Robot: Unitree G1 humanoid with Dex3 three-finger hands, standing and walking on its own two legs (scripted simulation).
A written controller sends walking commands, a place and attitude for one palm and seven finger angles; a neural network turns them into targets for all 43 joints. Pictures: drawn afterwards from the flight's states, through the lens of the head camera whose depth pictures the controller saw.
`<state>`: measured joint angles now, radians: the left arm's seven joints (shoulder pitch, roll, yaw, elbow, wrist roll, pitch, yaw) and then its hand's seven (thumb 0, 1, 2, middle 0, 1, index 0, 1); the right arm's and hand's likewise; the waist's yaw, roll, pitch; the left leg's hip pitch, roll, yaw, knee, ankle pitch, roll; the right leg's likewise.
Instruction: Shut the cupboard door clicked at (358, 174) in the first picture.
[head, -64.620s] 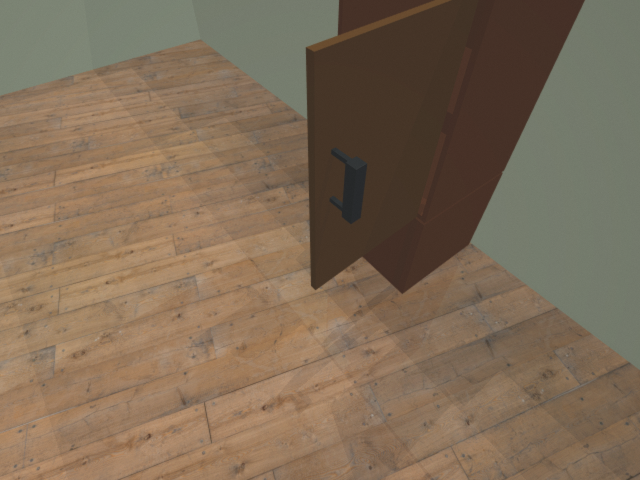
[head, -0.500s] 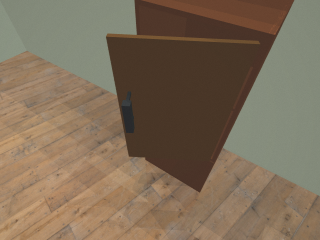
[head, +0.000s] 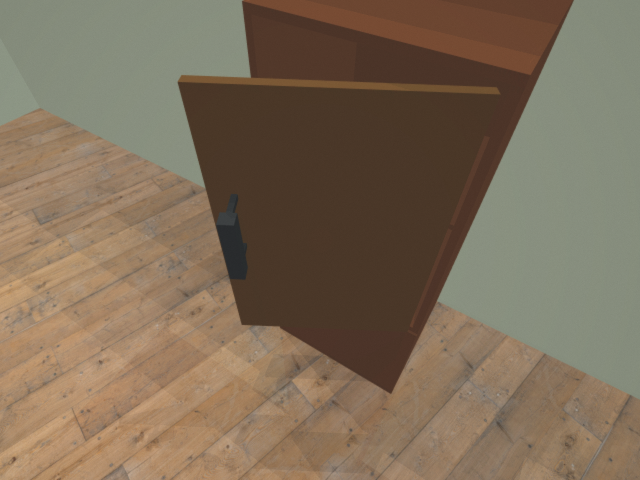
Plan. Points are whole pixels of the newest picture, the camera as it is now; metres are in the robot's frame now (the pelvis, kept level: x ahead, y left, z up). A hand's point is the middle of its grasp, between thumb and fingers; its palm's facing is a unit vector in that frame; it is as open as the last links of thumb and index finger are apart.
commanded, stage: come to a stop and stand still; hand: left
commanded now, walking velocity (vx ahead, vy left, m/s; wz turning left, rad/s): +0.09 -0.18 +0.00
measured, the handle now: (236, 237) +0.47 +0.17 +0.00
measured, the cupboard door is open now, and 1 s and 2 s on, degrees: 30 30 30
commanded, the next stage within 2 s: none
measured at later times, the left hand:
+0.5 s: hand out of the picture +0.04 +0.15 -0.18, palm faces +0.05 -0.98 -0.19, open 7.3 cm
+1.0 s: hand out of the picture +0.00 +0.22 -0.17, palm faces +0.00 -0.97 -0.23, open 7.4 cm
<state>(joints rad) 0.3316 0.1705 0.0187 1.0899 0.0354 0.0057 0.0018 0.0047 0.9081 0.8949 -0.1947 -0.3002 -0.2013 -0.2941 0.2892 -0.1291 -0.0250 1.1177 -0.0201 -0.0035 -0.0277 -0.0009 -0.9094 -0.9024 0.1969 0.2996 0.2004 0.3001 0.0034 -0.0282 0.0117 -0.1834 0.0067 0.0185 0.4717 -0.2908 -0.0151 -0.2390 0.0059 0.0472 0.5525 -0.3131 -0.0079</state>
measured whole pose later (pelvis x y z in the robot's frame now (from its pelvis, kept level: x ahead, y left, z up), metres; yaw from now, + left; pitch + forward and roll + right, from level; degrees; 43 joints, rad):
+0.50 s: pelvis +0.03 -0.02 +0.00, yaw +0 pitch +0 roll +0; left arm 0.28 0.14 0.01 1.05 0.03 0.00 0.05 0.02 0.92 0.89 -0.20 -0.30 -0.20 -0.29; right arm 0.14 -0.12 -0.03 1.03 0.00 0.00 -0.05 0.00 -0.91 -0.90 0.19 0.30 0.20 0.30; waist 0.03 -0.03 0.06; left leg -0.26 0.00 0.07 0.54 -0.27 0.03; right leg -0.16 0.06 0.03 0.53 -0.35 -0.04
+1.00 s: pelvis -0.04 +0.03 +0.00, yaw +0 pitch -2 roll -1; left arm 0.30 0.21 0.00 0.94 0.03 0.01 0.03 0.00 0.91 0.89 -0.20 -0.30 -0.20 -0.29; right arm 0.29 -0.21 -0.02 0.99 -0.02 0.03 0.00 0.00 -0.91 -0.90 0.20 0.30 0.20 0.30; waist -0.01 0.01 0.02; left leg -0.33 -0.05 0.07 0.49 -0.17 0.09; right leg -0.26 0.01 0.04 0.56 -0.34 -0.03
